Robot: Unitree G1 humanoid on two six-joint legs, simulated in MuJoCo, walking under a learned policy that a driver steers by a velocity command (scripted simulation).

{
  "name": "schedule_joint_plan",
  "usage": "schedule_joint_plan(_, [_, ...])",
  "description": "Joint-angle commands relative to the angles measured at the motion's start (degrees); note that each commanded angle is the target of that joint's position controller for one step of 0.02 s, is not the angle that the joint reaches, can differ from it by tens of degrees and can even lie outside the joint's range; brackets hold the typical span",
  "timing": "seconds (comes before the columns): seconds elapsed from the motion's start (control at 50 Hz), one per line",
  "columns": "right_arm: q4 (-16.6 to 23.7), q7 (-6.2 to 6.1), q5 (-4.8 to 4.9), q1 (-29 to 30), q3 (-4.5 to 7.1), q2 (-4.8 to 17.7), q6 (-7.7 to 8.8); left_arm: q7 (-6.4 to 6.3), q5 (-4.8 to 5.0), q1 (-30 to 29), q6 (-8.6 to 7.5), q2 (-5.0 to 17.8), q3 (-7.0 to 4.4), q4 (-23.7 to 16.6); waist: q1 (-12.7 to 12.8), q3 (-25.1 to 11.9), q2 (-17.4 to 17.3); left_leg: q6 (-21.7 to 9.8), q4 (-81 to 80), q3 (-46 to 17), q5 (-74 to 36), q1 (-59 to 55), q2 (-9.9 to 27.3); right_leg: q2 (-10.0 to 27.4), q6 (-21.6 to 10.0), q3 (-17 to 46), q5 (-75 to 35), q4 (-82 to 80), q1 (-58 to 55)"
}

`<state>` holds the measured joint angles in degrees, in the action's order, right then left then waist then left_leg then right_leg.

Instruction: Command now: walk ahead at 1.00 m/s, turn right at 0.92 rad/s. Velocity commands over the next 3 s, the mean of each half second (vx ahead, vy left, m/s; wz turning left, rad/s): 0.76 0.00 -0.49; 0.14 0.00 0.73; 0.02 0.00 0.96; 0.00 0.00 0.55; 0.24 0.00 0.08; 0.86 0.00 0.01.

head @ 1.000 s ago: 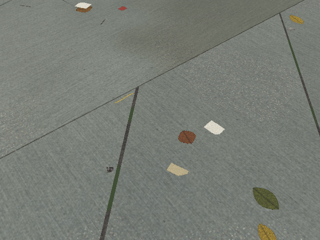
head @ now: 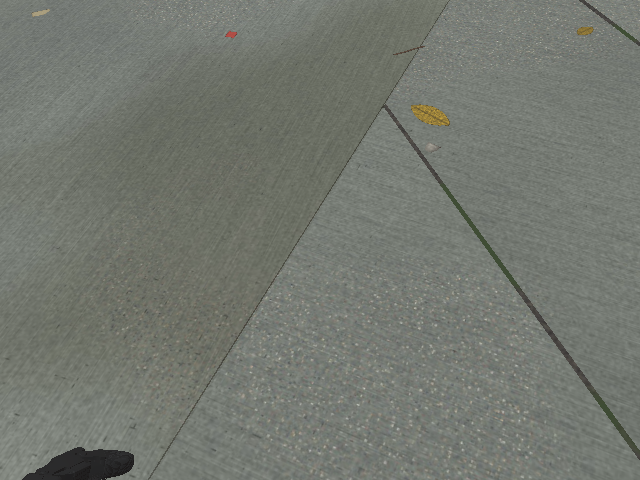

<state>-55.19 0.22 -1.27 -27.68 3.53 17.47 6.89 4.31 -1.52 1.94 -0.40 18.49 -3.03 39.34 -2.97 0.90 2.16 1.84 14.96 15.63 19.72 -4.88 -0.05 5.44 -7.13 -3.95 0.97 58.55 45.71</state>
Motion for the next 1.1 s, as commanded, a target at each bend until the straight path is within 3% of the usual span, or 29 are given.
schedule_joint_plan(0.02, [5.08,-0.42,0.15,7.02,-0.03,4.78,1.63,1.4,-0.1,-4.01,-0.33,-1.03,1.51,-4.35,4.34,8.1,-3.29,-3.63,-9.62,1.28,-37.91,11.05,12.25,-1.74,-2.22,-4.68,-5.81,-11.81,-9.99])
schedule_joint_plan(0.08, [5.85,-1.61,0.11,5.24,0.96,9.52,-0.25,0.62,0.35,1.15,-0.73,2.28,0.5,-2.24,8.0,2.67,-6.52,-2.68,3.13,2.69,-73.03,1.34,13.85,-8.16,-4.66,-8.49,-0.34,-15.11,-18.76])
schedule_joint_plan(0.12, [7.34,-2.08,-0.58,7.76,1.96,12.6,-2.71,-0.63,0.44,17.75,-1.03,5.58,-1.34,2.01,16.23,-5.33,-7.99,-4.11,26.85,1.06,-80.78,3.7,16.27,-11.38,-7.08,-7.12,7.44,-15.96,-35.9])
schedule_joint_plan(0.14, [8.21,-1.77,-1.05,8.99,2.14,12.56,-3.43,-1.84,0.35,28.36,-1.12,7.89,-3.08,5.83,19.9,-10.32,-5.41,-4.09,45.31,-0.12,-68.44,11.98,15.23,-12.38,-8.63,-3.03,11.18,-20.09,-50.55])
schedule_joint_plan(0.16, [9.92,-0.66,-1.22,10.07,1.06,6.84,-3.27,-3.21,1.52,24.26,-0.5,11.32,-4.63,6.3,14.59,-5.29,6.88,-2.29,66.75,-1.08,-11.43,29.1,4.23,-5.49,-10.71,10.29,14.01,-24.04,-55.51])
schedule_joint_plan(0.18, [16.82,-0.34,-0.32,6.75,-0.04,3.77,-1.98,-2.98,-0.51,20.2,0.38,18.07,-5.55,3.45,7.27,-12.94,13.35,0.79,83.31,-10.66,10.17,52.22,-2.12,6.75,-22.53,42.48,12.15,-31.68,-71.4])
schedule_joint_plan(0.2, [18.91,-0.42,-0.48,13.34,-0.55,5.63,-0.08,-3.7,-0.41,22.8,0.62,16.69,-5.82,2.28,10.73,-14.65,2.32,0.14,80.83,-19.55,5.77,57.53,0.58,9.51,-21.98,51.0,20.97,-42.09,-70.21])
schedule_joint_plan(0.22, [18.81,-0.4,-0.34,15.24,-0.83,6.02,0.82,-4.28,0.03,21.54,0.1,13.63,-5.32,3.63,8.57,-6.3,-3.89,-0.4,73.8,-20.47,2.69,57.17,3.45,8.84,-19.18,47.83,21.6,-45.39,-61.08])
schedule_joint_plan(0.24, [17.46,-0.6,-0.58,14.43,-1.01,5.18,0.5,-4.51,0.23,18.57,-0.62,10.22,-4.19,4.35,4.31,-0.59,-8.92,-0.56,67.68,-19.19,0.62,52.23,5.9,7.1,-15.43,39.48,11.41,-45.28,-50.51])
schedule_joint_plan(0.28, [15.0,-0.7,-1.94,9.59,-1.55,3.79,-2.25,-4.9,0.79,14.16,-3.01,5.36,-2.1,3.59,-0.71,1.96,-10.15,0.67,61.19,-18.19,0.96,40.01,8.65,4.91,-13.12,27.59,-19.88,-43.06,-35.11])
schedule_joint_plan(0.3, [14.39,-0.35,-1.95,8.37,-1.71,2.76,-3.42,-4.55,1.29,14.36,-3.97,4.14,-1.38,4.27,-1.61,1.47,-10.0,1.19,56.02,-17.49,1.68,35.51,9.1,3.64,-11.73,22.61,-26.9,-43.36,-30.8])
schedule_joint_plan(0.34, [14.94,0.49,-0.93,11.55,-2.13,0.91,-3.97,-3.92,1.08,15.76,-5.23,4.72,-1.3,6.24,-0.6,2.7,-6.95,-0.14,45.26,-13.9,-5.37,33.16,7.69,-1.06,-7.69,12.47,-40.21,-44.09,-28.76])
schedule_joint_plan(0.38, [15.41,1.03,0.42,14.7,-2.79,-0.97,-3.7,-3.47,1.37,16.63,-5.73,3.71,-0.98,7.45,1.41,1.66,-2.71,-2.77,32.45,-10.72,-17.49,29.81,5.38,-5.53,-2.27,5.05,-41.66,-44.53,-30.51])
schedule_joint_plan(0.42, [14.92,1.31,1.22,17.22,-3.06,-1.69,-3.4,-3.66,1.27,18.16,-6.06,2.86,-0.48,8.3,3.95,0.24,-1.25,-4.67,23.91,-9.3,-28.94,30.52,2.38,-4.8,0.19,1.57,-38.3,-45.15,-37.73])
schedule_joint_plan(0.48, [13.99,1.49,0.69,16.4,-2.29,0.54,-2.97,-4.86,0.88,17.6,-6.08,3.71,-0.46,8.26,3.66,-1.63,1.22,-6.28,18.85,-8.37,-33.95,28.09,-1.15,-2.46,3.03,-1.99,-40.88,-39.26,-44.41])
schedule_joint_plan(0.52, [11.03,1.78,-0.51,6.52,-0.63,4.38,-3.08,-6.44,0.73,13.97,-5.38,5.31,-1.1,6.86,-0.79,-5.2,3.97,-7.33,19.5,-8.44,-27.45,19.44,-4.43,-0.51,5.04,-2.75,-46.08,-26.91,-44.38])
schedule_joint_plan(0.54, [8.56,1.72,-0.91,-2.04,0.47,6.34,-3.17,-6.98,0.64,10.92,-4.72,6.14,-1.47,5.77,-5.0,-6.91,3.86,-8.72,17.63,-10.22,-25.54,13.02,-4.46,-0.04,5.8,-2.82,-43.05,-14.91,-41.65])
schedule_joint_plan(0.56, [6.83,1.2,-0.78,-9.19,1.68,8.03,-3.1,-7.06,1.33,6.99,-4.19,6.88,-1.96,4.61,-10.69,-7.42,-0.93,-12.44,10.36,-14.59,-35.5,8.01,-0.98,-6.07,7.03,-5.14,-23.96,7.62,-36.81])
schedule_joint_plan(0.58, [7.33,0.62,0.41,-4.54,2.08,10.4,-3.63,-6.29,0.04,12.51,-3.91,-0.34,-0.7,2.49,-1.55,-4.72,-16.63,-16.45,17.61,-30.95,-81.83,0.43,8.87,-16.51,8.88,-4.36,31.89,25.82,-18.49])
schedule_joint_plan(0.6, [10.6,0.73,0.76,1.66,3.06,14.26,-3.82,-6.14,0.52,25.66,-3.16,-1.51,0.46,2.37,4.77,-19.51,-18.22,-27.26,11.11,-52.56,-80.53,-8.78,19.27,-15.93,9.4,8.06,32.75,36.69,-11.0])
schedule_joint_plan(0.62, [15.07,0.38,1.54,9.35,3.21,11.24,-4.96,-6.07,-0.91,25.26,-2.59,1.71,0.84,3.47,4.59,-19.92,-7.94,-27.58,5.61,-55.3,-54.65,-3.3,19.3,-11.67,8.31,10.84,26.62,35.0,-11.23])
schedule_joint_plan(0.64, [15.72,-0.07,1.71,11.99,1.96,6.52,-6.34,-5.84,-1.5,19.43,-1.95,4.07,0.27,2.72,4.8,-11.29,-0.25,-25.3,2.71,-51.51,-34.92,7.04,15.77,-9.52,8.18,9.96,24.86,30.28,-10.89])
schedule_joint_plan(0.66, [14.72,0.0,1.7,10.98,1.28,4.48,-6.96,-5.86,-1.97,13.41,-1.25,4.23,0.08,0.83,4.45,-6.3,4.23,-22.12,0.64,-47.66,-25.72,13.65,12.06,-7.69,8.46,9.66,24.58,23.92,-10.67])
schedule_joint_plan(0.72, [13.25,0.14,1.11,8.07,2.15,6.79,-7.16,-6.2,-1.82,11.29,2.17,1.77,1.13,-0.68,4.04,-3.77,0.3,-14.36,-0.44,-41.34,-24.81,22.18,5.87,-6.49,8.97,8.6,21.17,12.09,-16.14])
schedule_joint_plan(0.78, [14.25,-0.1,1.25,8.6,3.26,9.12,-7.58,-6.4,-1.2,9.92,2.99,1.67,1.23,-1.38,3.08,-5.93,-3.1,-7.73,0.23,-41.75,-21.02,19.7,3.29,-6.34,9.77,9.53,17.69,5.97,-14.49])
schedule_joint_plan(0.84, [15.22,-0.65,1.86,9.03,3.95,9.8,-8.99,-6.36,-0.73,6.18,3.43,2.99,0.71,-2.16,0.92,-4.99,-7.04,-3.55,-2.34,-45.05,-4.29,16.63,1.34,-6.4,10.65,10.99,14.64,0.92,-11.04])
schedule_joint_plan(0.88, [15.32,-0.77,1.83,8.47,4.3,9.97,-9.74,-6.32,-0.5,4.14,3.16,3.6,0.46,-2.33,-0.51,-3.78,-8.26,-3.26,-3.26,-47.5,1.99,14.13,0.95,-6.47,10.96,11.94,13.66,-1.95,-9.06])
schedule_joint_plan(0.96, [15.25,-0.78,1.38,7.64,4.77,10.26,-10.0,-6.48,-0.09,2.12,1.91,4.42,0.25,-2.14,-1.91,-3.42,-9.22,-4.67,-1.94,-51.24,1.36,8.96,1.0,-7.33,10.2,13.49,14.18,-6.53,-7.54])
schedule_joint_plan(1.1, [15.91,-0.19,0.36,9.41,5.02,12.01,-9.87,-6.61,0.83,1.87,0.31,6.52,0.21,-1.63,-1.05,-3.36,-10.07,-8.87,1.98,-57.33,-7.89,10.27,0.69,-10.65,7.68,14.34,18.45,-16.25,-15.47])
